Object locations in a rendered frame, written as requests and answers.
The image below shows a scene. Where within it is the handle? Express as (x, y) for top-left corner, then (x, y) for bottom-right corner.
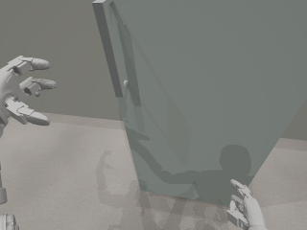
(92, 0), (128, 98)

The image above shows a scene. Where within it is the fridge door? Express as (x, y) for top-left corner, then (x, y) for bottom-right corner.
(93, 0), (307, 206)

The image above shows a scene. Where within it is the robot left upper arm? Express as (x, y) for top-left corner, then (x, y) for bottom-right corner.
(0, 214), (19, 230)

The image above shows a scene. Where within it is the robot right hand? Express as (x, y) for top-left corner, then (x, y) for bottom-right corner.
(226, 179), (267, 230)

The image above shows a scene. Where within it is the robot left hand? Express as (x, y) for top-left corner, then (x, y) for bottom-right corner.
(0, 56), (58, 127)

